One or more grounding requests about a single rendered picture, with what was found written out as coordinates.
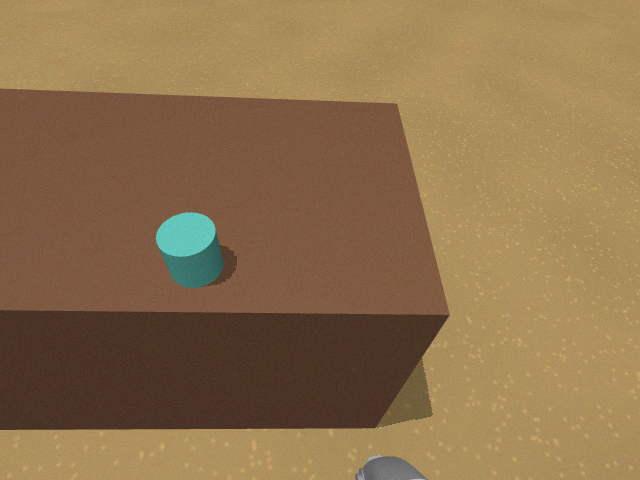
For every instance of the can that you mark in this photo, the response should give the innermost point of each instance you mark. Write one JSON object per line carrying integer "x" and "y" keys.
{"x": 190, "y": 248}

